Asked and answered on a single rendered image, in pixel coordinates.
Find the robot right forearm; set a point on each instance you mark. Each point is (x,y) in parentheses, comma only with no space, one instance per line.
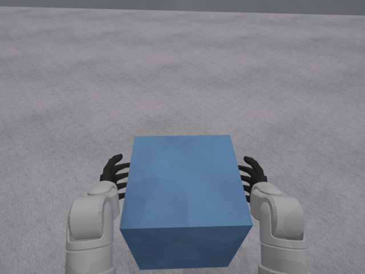
(282,230)

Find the robot left forearm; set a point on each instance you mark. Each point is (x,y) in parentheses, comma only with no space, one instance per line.
(90,230)

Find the left robot hand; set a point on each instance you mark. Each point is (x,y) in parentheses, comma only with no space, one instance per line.
(110,170)

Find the right robot hand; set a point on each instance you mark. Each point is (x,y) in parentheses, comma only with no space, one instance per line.
(256,173)

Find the carton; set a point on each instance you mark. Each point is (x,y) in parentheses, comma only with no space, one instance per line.
(184,204)

